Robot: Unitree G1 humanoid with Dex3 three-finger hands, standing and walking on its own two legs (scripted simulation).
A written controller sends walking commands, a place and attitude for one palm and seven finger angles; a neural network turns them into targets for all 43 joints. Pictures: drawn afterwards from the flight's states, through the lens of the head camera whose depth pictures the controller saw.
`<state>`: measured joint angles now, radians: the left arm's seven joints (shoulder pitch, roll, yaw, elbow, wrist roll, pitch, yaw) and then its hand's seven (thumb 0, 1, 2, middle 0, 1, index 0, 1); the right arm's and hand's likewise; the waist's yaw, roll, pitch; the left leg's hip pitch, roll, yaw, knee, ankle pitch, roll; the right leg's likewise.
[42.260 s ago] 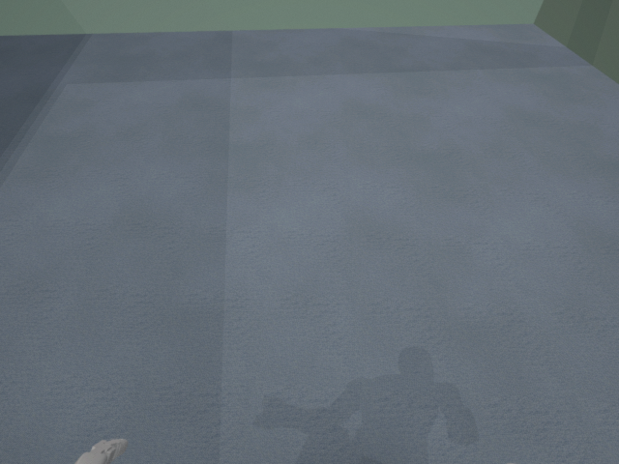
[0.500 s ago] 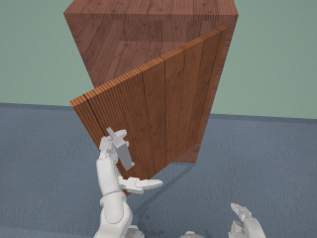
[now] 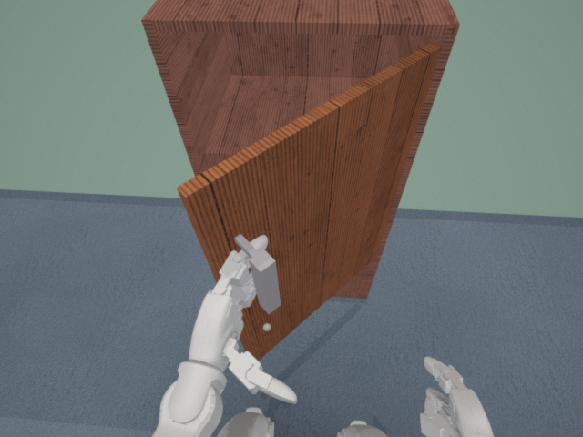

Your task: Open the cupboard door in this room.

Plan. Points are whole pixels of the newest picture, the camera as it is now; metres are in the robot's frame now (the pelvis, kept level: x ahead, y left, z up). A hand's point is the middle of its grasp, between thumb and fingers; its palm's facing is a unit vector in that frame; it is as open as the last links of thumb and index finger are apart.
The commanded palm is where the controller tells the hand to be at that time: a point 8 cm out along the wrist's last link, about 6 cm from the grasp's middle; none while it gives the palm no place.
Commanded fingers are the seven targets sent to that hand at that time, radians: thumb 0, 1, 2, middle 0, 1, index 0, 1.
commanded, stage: slide the hand sideways off the handle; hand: left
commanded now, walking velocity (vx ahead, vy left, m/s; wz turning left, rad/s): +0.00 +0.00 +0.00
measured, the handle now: (256, 274) +0.33 +0.07 +0.04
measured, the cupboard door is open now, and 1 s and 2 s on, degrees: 46 45 45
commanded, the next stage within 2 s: draw the hand back to the body in 0.94 s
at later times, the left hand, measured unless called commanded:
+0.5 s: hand (231, 354) +0.22 +0.09 +0.05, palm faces -0.09 -1.00 +0.00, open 16.1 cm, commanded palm +0.19 +0.15 +0.04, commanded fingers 0.00 -0.50 0.30 -0.15 -0.30 -0.15 -0.30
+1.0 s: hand (187, 376) +0.19 +0.14 +0.04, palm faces -0.06 -1.00 -0.03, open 16.3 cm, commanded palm +0.17 +0.20 +0.04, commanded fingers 0.00 -0.50 0.30 -0.15 -0.30 -0.15 -0.30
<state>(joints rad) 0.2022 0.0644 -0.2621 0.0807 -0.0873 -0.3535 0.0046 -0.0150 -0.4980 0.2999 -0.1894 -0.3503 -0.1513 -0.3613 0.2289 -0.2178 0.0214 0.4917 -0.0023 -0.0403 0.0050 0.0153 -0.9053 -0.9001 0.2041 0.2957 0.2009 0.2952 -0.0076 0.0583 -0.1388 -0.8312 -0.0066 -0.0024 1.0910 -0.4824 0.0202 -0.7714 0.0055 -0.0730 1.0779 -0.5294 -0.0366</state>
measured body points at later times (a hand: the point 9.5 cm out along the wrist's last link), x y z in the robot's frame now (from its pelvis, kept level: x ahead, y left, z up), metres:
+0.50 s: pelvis +0.00 +0.00 -0.01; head +0.05 -0.01 +0.44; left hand +0.22 +0.14 +0.05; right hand +0.18 -0.22 -0.09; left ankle +0.03 +0.11 -0.66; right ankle +0.00 -0.10 -0.66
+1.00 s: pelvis +0.00 -0.01 -0.02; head +0.06 -0.02 +0.42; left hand +0.19 +0.19 +0.04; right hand +0.20 -0.25 -0.10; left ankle +0.03 +0.11 -0.66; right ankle +0.00 -0.10 -0.66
